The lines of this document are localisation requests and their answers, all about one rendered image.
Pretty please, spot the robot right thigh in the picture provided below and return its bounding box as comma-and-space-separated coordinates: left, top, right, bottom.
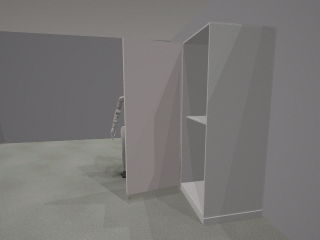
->
120, 126, 126, 153

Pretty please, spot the robot right shin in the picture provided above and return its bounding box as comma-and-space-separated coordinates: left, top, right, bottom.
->
122, 152, 126, 171

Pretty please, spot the fridge door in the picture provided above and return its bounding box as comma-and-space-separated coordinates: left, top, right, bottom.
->
122, 37, 181, 195

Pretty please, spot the robot right forearm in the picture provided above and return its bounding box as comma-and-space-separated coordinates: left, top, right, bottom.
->
112, 110, 119, 128

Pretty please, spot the robot right upper arm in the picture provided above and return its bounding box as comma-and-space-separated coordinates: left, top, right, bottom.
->
116, 96, 124, 115

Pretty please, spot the robot right hand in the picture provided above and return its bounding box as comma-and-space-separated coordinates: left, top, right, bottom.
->
110, 127, 117, 141

